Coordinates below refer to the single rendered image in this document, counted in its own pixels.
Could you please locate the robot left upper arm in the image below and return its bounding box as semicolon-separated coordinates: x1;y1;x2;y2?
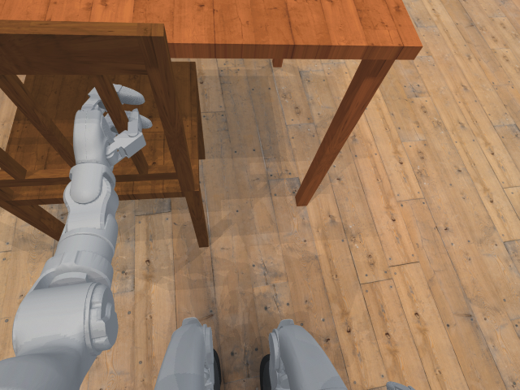
0;282;119;390

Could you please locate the right robot shin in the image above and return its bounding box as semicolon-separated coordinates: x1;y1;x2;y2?
269;319;294;390

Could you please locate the table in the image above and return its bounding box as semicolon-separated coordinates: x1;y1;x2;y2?
0;0;423;206

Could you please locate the left robot thigh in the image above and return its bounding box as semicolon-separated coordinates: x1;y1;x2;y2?
154;323;214;390

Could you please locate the left robot hand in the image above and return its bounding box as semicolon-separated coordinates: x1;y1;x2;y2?
73;84;153;171

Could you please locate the robot left forearm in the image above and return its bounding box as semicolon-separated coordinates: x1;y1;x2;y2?
12;162;119;356

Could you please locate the chair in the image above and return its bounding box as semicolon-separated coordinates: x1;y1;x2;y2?
0;19;209;248

